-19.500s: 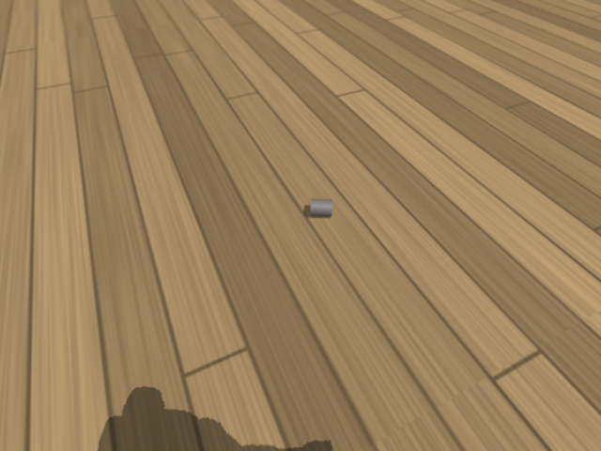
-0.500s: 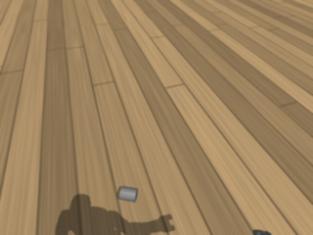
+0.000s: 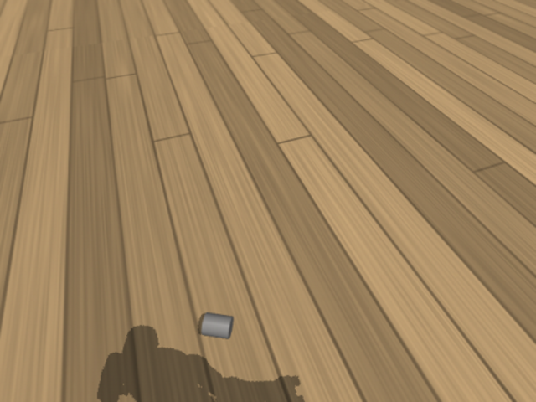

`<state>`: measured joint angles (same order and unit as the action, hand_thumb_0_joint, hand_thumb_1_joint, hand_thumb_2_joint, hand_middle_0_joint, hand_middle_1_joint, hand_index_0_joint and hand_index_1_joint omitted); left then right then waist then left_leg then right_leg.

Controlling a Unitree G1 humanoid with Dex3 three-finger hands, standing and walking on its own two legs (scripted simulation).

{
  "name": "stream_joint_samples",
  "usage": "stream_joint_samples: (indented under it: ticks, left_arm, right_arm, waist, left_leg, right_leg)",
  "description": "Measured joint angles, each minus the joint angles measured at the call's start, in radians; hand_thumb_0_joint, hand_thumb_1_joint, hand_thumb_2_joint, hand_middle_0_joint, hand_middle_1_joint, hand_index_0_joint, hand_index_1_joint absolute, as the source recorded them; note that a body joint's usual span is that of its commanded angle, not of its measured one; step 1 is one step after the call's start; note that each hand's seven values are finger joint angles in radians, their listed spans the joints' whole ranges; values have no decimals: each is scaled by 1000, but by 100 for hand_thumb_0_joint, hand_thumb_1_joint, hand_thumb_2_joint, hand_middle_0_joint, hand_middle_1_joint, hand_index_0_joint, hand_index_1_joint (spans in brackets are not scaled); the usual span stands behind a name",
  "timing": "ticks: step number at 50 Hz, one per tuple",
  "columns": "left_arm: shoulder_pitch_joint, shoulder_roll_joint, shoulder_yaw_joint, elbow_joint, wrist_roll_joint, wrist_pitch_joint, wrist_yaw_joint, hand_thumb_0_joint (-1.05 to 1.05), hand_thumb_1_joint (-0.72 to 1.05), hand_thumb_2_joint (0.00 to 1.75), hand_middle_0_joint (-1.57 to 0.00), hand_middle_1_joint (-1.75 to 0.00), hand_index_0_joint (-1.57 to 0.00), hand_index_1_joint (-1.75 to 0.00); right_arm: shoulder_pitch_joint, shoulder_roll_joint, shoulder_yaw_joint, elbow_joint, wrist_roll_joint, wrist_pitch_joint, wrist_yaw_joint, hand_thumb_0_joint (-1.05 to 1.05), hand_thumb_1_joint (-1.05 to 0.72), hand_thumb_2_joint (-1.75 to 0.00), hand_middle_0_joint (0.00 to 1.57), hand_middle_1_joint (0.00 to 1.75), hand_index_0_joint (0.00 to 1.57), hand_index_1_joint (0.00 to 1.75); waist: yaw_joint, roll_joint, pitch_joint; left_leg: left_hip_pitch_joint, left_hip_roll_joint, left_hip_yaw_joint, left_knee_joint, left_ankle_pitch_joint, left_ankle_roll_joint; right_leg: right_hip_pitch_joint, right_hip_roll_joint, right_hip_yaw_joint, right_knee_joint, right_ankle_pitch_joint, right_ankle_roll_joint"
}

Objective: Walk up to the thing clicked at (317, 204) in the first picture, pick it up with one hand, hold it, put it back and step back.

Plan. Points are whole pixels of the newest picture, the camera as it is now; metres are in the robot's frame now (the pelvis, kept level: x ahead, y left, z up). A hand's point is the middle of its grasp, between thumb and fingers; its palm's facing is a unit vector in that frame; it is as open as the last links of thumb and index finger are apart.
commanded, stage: stand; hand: left
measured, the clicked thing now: (217, 325) +0.50 +0.21 -0.74
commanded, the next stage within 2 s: rise first in 1.90 s
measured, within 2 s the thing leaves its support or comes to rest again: neither
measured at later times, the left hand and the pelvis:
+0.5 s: hand out of the picture +0.07 +0.24 -0.16, palm faces -0.04 -0.94 -0.34, open 7.4 cm; pelvis +0.00 -0.01 +0.00, yaw +0 degrees
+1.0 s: hand out of the picture +0.08 +0.24 -0.16, palm faces -0.04 -0.94 -0.34, open 7.4 cm; pelvis +0.00 -0.01 +0.00, yaw +0 degrees
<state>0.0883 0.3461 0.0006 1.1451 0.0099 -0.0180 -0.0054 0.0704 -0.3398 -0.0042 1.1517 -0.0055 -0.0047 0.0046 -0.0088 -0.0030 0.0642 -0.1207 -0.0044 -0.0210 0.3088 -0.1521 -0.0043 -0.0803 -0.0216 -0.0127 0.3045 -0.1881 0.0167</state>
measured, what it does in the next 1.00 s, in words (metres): stands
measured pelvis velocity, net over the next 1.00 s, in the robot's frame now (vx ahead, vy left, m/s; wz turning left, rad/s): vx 0.00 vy -0.01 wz -0.01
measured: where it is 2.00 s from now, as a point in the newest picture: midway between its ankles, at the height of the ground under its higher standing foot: outside the picture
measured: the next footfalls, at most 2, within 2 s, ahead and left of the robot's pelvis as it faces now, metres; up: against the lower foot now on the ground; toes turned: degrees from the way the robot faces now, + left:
none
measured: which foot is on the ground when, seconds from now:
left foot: down 0.00-1.00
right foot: down 0.00-1.00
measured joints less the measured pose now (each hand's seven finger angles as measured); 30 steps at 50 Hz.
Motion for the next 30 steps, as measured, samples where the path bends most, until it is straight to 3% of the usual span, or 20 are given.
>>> stream_joint_samples:
  ticks: [30]
  left_arm:
    - [29, 8, -1, -16, 1, 2, -3, 1, 91, 90, -20, -30, -20, -30]
  right_arm:
    - [34, -5, 6, -9, -3, 1, 1, 0, -90, -90, 21, 30, 20, 30]
  waist:
    - [0, 4, -9]
  left_leg:
    - [-15, 21, -8, 13, -4, -18]
  right_leg:
    - [-12, 22, -6, 8, -1, -19]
